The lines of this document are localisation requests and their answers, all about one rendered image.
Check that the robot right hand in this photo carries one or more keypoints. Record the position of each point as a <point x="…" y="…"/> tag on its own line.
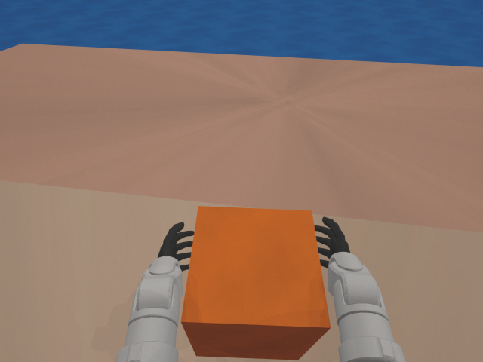
<point x="336" y="243"/>

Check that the right robot forearm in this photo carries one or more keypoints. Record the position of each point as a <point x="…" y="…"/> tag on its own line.
<point x="365" y="333"/>

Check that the robot left hand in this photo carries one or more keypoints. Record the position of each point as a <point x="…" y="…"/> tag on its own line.
<point x="170" y="246"/>

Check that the left robot forearm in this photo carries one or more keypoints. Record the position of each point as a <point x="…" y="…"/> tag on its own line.
<point x="154" y="317"/>

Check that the carton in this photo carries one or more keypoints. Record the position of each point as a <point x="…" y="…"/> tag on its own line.
<point x="254" y="287"/>

